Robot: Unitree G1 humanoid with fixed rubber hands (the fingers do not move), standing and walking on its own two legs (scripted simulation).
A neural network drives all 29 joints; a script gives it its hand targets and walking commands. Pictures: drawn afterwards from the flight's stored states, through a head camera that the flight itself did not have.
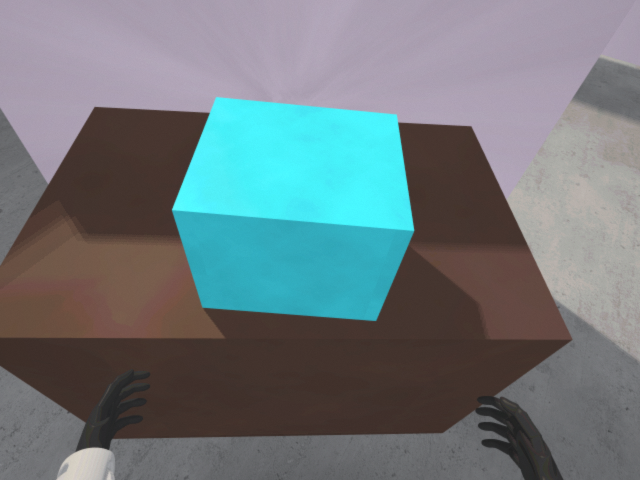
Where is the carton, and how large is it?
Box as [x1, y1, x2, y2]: [172, 97, 413, 320]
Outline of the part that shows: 216,97 172,208 202,307 375,320 413,232 396,114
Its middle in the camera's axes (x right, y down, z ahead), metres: -0.03 -0.04 +0.62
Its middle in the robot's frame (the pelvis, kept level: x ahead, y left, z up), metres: +0.49 +0.04 +0.01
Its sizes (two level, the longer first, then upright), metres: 0.286 0.243 0.233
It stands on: a pedestal, 0.66 m high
